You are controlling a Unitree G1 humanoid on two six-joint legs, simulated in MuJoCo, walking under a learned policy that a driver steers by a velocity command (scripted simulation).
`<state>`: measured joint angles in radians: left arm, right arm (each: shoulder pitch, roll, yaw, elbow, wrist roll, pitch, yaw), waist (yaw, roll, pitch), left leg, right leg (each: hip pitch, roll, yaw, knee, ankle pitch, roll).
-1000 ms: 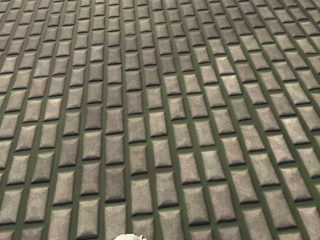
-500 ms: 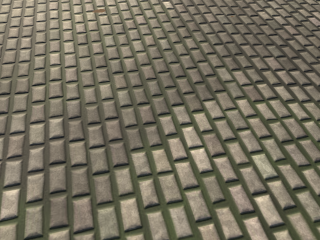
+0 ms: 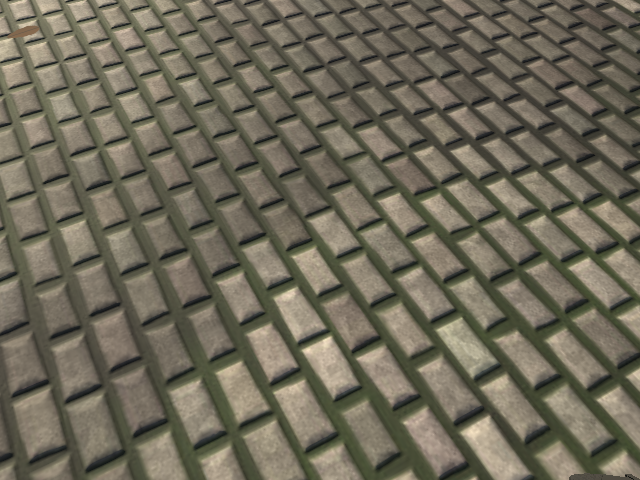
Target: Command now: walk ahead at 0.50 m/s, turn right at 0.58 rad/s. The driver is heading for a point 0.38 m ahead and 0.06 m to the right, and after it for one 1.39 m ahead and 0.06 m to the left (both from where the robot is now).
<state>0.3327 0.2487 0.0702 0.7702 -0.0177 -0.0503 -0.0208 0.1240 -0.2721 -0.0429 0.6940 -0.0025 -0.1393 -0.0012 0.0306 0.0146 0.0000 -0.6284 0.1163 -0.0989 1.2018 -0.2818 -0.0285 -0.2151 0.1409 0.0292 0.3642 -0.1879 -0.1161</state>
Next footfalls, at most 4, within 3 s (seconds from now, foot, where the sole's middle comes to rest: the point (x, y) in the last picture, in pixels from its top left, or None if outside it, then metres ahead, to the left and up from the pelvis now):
0.22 left None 0.33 0.16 -0.78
0.64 right None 0.38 -0.13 -0.78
1.04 left None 0.37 0.13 -0.78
1.54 right None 0.39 -0.09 -0.78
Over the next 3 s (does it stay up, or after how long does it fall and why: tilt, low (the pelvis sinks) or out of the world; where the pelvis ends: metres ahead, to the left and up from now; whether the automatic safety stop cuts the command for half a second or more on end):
stays up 0.68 0.13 -0.01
